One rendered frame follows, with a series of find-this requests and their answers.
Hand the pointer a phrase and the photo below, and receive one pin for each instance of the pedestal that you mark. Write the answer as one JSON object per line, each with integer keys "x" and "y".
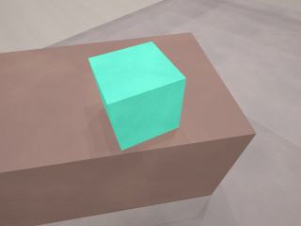
{"x": 59, "y": 155}

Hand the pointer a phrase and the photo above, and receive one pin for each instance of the carton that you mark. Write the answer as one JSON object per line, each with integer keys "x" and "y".
{"x": 141, "y": 90}

